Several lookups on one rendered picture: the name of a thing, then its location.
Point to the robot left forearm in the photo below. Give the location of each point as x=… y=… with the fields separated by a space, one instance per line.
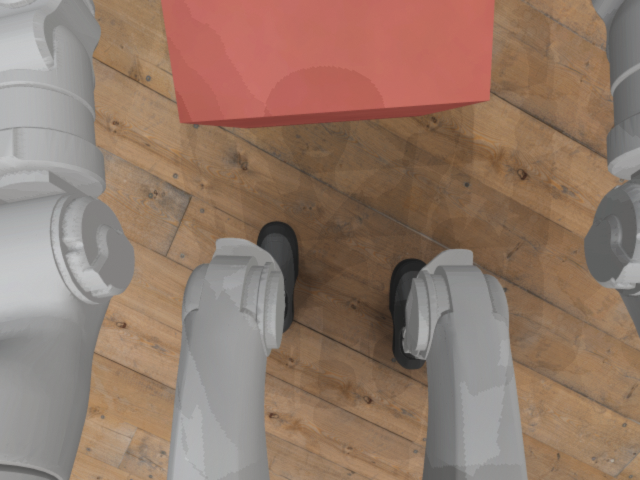
x=47 y=108

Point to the robot left thigh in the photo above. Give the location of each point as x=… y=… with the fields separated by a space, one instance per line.
x=218 y=426

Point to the robot right thigh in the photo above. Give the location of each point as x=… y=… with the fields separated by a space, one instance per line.
x=474 y=428

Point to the carton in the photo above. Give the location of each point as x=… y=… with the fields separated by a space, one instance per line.
x=266 y=63

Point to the right robot upper arm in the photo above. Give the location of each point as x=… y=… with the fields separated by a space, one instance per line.
x=612 y=245

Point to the robot thigh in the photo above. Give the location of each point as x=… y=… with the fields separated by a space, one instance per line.
x=218 y=426
x=474 y=428

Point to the robot right forearm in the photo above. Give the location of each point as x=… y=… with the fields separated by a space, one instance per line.
x=622 y=21

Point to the left robot upper arm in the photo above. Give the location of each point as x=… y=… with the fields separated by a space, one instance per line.
x=62 y=258

